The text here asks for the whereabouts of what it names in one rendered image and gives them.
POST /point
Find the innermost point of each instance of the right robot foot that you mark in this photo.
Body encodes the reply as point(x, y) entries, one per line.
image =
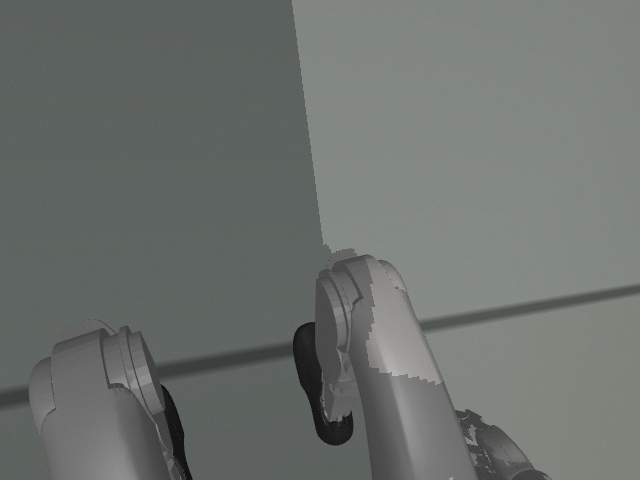
point(309, 373)

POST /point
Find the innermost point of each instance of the right robot hand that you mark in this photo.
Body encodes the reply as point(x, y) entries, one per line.
point(496, 457)

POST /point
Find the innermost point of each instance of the left robot foot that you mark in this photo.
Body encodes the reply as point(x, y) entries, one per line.
point(176, 434)

